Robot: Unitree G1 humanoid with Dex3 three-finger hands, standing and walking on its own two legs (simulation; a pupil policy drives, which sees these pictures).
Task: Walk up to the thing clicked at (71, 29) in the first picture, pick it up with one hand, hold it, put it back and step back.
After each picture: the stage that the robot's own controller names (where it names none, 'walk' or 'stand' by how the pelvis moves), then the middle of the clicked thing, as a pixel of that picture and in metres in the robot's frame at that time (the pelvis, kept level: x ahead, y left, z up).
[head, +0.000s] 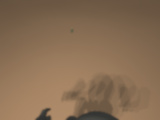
stand; (71, 30) +2.29 +0.62 -0.72
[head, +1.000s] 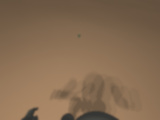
walk; (79, 35) +2.21 +0.29 -0.70
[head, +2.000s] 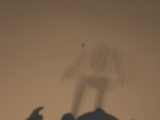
walk; (83, 44) +1.60 +0.15 -0.71
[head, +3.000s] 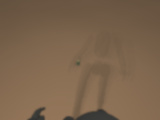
walk; (78, 62) +1.05 +0.21 -0.71
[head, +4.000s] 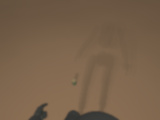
walk; (74, 82) +0.62 +0.27 -0.70
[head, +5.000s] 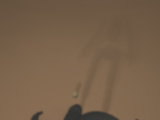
walk; (75, 94) +0.37 +0.21 -0.69
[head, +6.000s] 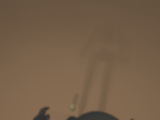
stand; (72, 107) +0.29 +0.19 -0.72
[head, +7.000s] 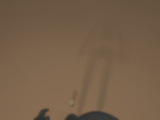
stand; (71, 103) +0.30 +0.20 -0.72
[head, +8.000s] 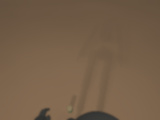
stand; (70, 109) +0.26 +0.21 -0.73
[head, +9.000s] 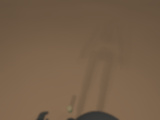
stand; (69, 109) +0.26 +0.21 -0.73
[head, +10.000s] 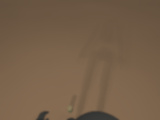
stand; (70, 109) +0.27 +0.21 -0.73
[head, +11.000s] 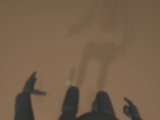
go down; (68, 83) +0.32 +0.20 -0.52
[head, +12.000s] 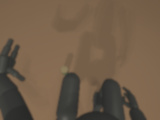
go down; (64, 70) +0.36 +0.23 -0.32
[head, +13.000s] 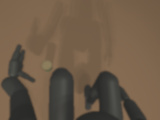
close in; (47, 66) +0.35 +0.26 -0.24
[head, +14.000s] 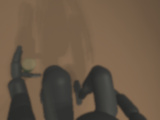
close; (28, 65) +0.34 +0.27 -0.22
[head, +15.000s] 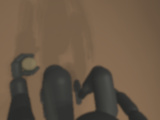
lift; (29, 65) +0.34 +0.27 -0.22
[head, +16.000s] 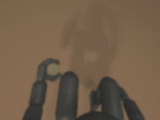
lift; (53, 70) +0.30 +0.26 -0.07
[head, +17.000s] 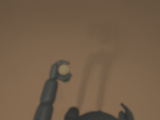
lift; (65, 74) +0.33 +0.17 +0.04
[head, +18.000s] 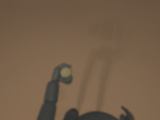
hold; (67, 76) +0.32 +0.17 +0.01
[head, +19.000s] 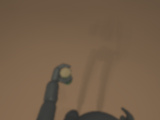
hold; (66, 76) +0.32 +0.17 +0.01
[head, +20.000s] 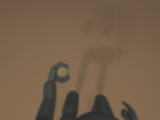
crouch; (64, 74) +0.33 +0.18 -0.05
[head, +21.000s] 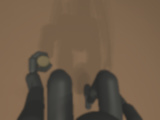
lower; (45, 63) +0.36 +0.25 -0.18
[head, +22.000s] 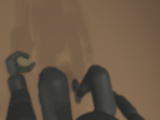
lower; (25, 63) +0.36 +0.27 -0.22
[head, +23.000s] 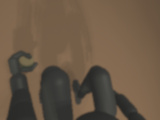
lower; (27, 62) +0.36 +0.28 -0.22
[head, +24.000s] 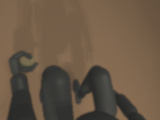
lower; (27, 62) +0.36 +0.28 -0.22
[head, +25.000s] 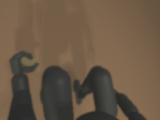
loosen; (28, 63) +0.35 +0.28 -0.22
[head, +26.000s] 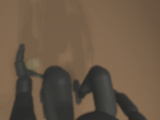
withdraw; (31, 65) +0.34 +0.25 -0.22
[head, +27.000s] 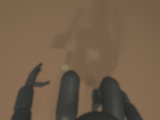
walk; (64, 68) +0.36 +0.21 -0.30
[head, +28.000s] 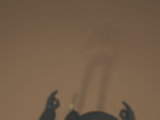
stand; (71, 107) +0.28 +0.17 -0.66
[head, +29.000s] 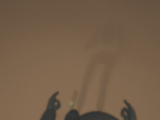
stand; (71, 104) +0.30 +0.19 -0.67
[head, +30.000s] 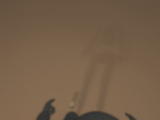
stand; (72, 105) +0.30 +0.18 -0.69
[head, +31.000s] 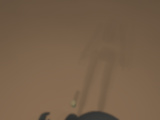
walk; (73, 103) +0.31 +0.18 -0.72
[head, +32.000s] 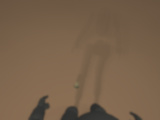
walk; (76, 85) +0.46 +0.12 -0.71
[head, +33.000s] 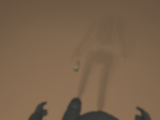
walk; (76, 68) +0.75 +0.24 -0.69
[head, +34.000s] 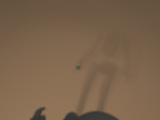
stand; (78, 66) +0.95 +0.20 -0.71
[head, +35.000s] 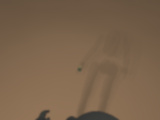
stand; (79, 68) +0.93 +0.18 -0.73
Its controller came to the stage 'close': yes
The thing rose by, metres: 0.71
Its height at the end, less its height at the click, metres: +0.00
